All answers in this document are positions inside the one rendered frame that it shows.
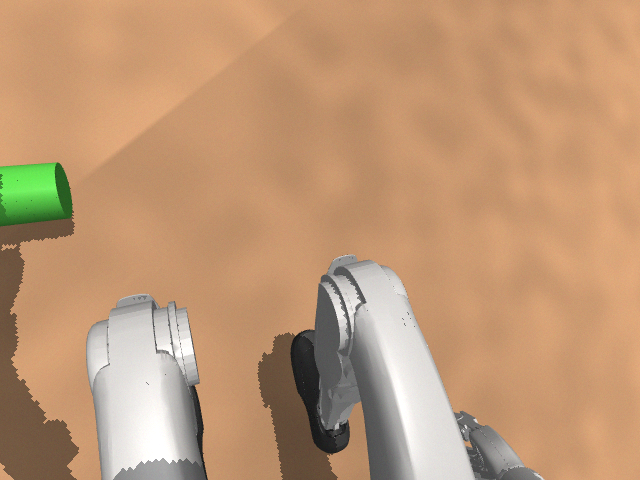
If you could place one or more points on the right robot hand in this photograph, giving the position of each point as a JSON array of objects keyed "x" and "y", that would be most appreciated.
[{"x": 491, "y": 456}]

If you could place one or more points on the can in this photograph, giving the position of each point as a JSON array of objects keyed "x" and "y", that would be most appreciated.
[{"x": 34, "y": 193}]

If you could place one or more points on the left robot foot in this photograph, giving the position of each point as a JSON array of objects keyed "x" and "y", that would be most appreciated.
[{"x": 199, "y": 424}]

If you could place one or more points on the right robot foot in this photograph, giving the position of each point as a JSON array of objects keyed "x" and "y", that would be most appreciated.
[{"x": 306, "y": 377}]

